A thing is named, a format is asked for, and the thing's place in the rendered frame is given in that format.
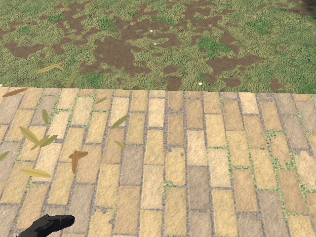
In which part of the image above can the robot left hand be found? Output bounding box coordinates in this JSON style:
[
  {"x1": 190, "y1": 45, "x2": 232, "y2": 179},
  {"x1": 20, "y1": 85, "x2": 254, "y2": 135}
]
[{"x1": 16, "y1": 214, "x2": 75, "y2": 237}]

